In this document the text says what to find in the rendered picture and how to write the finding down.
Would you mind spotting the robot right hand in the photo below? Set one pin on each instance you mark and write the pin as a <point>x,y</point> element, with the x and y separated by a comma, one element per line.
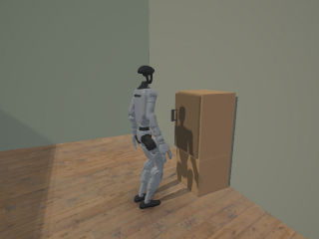
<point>163,148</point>

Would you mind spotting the robot left hand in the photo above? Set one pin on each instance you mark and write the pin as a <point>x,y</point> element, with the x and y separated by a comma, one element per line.
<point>134,141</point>

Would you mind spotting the handle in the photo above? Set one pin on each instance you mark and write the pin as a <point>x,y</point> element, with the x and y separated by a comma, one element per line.
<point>172,115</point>

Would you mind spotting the robot head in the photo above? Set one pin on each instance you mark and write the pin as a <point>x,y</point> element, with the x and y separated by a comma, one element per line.
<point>146,71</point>

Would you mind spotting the robot left forearm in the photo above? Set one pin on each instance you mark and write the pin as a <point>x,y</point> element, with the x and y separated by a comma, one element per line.
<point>134,124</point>

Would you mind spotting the robot right forearm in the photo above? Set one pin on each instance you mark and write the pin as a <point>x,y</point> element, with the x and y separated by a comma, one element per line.
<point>155,128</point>

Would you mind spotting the right robot upper arm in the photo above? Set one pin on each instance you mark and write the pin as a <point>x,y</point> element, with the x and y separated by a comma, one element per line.
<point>151,102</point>

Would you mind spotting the left robot foot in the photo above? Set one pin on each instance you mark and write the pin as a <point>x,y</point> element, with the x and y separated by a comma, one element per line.
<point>139,198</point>

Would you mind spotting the cupboard door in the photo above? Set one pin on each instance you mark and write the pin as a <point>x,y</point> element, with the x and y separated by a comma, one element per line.
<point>186,124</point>

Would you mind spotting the left robot upper arm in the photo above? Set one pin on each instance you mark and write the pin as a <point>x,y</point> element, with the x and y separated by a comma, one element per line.
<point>131,110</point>

